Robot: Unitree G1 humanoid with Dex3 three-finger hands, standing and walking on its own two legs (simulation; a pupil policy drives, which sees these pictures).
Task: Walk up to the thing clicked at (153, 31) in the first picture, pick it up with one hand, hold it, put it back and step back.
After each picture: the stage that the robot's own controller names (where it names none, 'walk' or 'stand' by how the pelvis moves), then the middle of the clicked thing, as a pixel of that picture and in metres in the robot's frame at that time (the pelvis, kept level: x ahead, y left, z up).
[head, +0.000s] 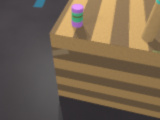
stand; (156, 18) +0.72 -0.36 +0.06
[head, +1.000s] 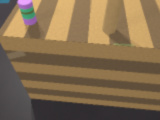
rise first; (113, 7) +0.69 -0.10 +0.09
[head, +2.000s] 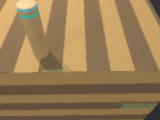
stand; (35, 32) +0.53 +0.23 +0.08
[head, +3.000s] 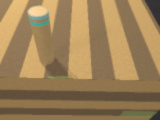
stand; (43, 38) +0.52 +0.18 +0.06
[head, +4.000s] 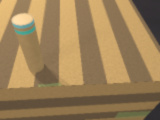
stand; (30, 46) +0.49 +0.21 +0.06
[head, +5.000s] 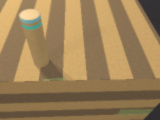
stand; (36, 41) +0.51 +0.20 +0.05
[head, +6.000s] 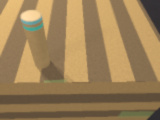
stand; (37, 42) +0.51 +0.19 +0.05
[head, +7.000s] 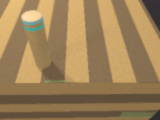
stand; (38, 42) +0.50 +0.19 +0.05
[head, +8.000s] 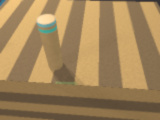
rise first; (51, 45) +0.51 +0.18 +0.06
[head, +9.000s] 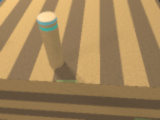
go down; (52, 43) +0.51 +0.17 +0.06
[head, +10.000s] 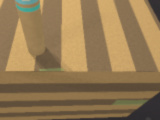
go down; (32, 26) +0.52 +0.16 +0.08
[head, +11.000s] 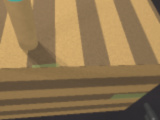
go down; (22, 18) +0.52 +0.16 +0.11
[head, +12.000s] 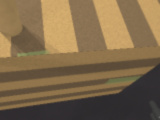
close in; out of the picture +0.52 +0.18 +0.15
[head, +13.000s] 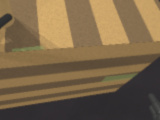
close; out of the picture +0.56 +0.18 +0.16
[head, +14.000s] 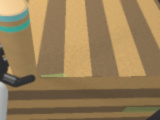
lift; (19, 49) +0.36 +0.17 +0.17
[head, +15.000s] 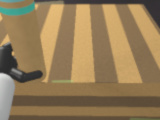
lift; (26, 41) +0.32 +0.15 +0.25
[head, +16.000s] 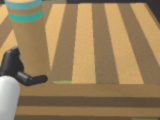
hold; (33, 46) +0.32 +0.13 +0.24
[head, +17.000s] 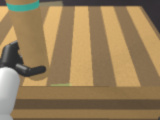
crouch; (31, 38) +0.35 +0.15 +0.24
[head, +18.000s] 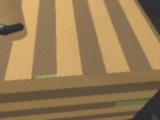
lower; out of the picture +0.48 +0.18 +0.26
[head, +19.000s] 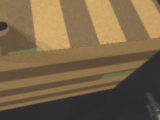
lower; out of the picture +0.53 +0.18 +0.15
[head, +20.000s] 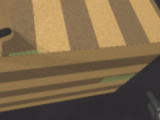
lower; out of the picture +0.52 +0.18 +0.15
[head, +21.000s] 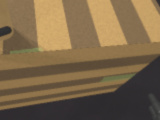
lower; out of the picture +0.52 +0.18 +0.15
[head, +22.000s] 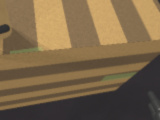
lower; out of the picture +0.53 +0.18 +0.15
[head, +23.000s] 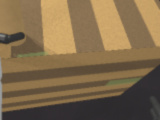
open; (6, 5) +0.51 +0.16 +0.14
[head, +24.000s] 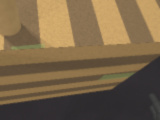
rise; out of the picture +0.51 +0.16 +0.15
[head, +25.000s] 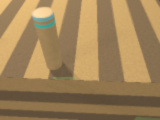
sink last; (49, 42) +0.48 +0.16 +0.10
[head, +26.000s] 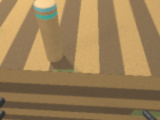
stand; (50, 33) +0.50 +0.16 +0.11
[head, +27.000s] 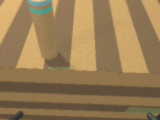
stand; (45, 29) +0.50 +0.16 +0.12
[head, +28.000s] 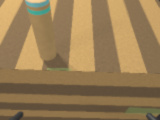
stand; (43, 30) +0.50 +0.16 +0.12
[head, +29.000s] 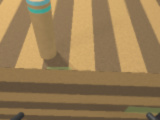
stand; (43, 29) +0.50 +0.16 +0.12
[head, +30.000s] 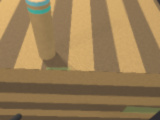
stand; (43, 29) +0.50 +0.15 +0.12
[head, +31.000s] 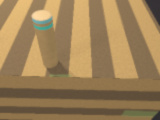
stand; (46, 42) +0.52 +0.16 +0.06
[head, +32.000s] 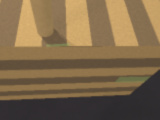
walk; (41, 6) +0.57 +0.15 +0.07
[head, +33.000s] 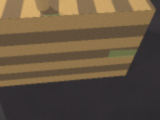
walk; out of the picture +0.83 +0.25 +0.09
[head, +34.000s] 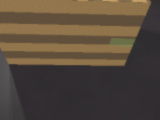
stand; out of the picture +1.10 +0.20 +0.07
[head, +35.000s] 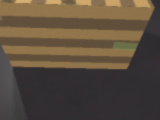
stand; out of the picture +1.08 +0.17 +0.05
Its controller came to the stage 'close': yes
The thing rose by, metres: 0.19
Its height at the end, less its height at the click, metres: +0.00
